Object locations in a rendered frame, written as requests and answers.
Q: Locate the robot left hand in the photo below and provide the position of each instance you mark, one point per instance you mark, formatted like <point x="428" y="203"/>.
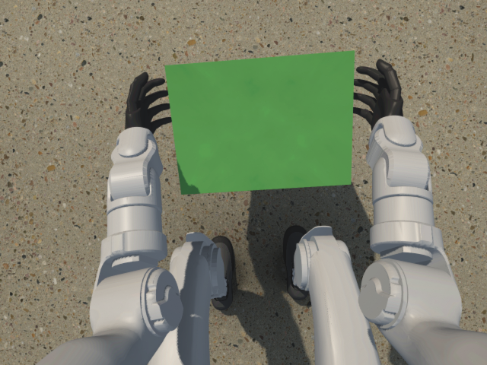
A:
<point x="138" y="113"/>

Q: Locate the robot right upper arm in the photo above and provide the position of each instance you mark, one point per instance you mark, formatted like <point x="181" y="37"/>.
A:
<point x="417" y="308"/>

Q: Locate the left robot shin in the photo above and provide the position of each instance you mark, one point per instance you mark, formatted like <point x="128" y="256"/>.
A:
<point x="194" y="237"/>

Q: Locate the right robot foot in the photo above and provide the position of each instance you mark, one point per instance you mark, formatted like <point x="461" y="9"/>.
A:
<point x="292" y="236"/>

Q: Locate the carton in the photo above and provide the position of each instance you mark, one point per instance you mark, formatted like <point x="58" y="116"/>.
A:
<point x="266" y="123"/>

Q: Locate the right robot forearm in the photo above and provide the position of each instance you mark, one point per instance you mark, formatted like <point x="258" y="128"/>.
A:
<point x="402" y="197"/>

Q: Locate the left robot forearm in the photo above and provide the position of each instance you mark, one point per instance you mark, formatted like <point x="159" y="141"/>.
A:
<point x="134" y="227"/>

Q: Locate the robot right hand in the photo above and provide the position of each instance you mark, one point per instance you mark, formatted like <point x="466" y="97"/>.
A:
<point x="387" y="101"/>

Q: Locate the robot left upper arm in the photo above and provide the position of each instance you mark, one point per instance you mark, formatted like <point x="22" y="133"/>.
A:
<point x="131" y="314"/>

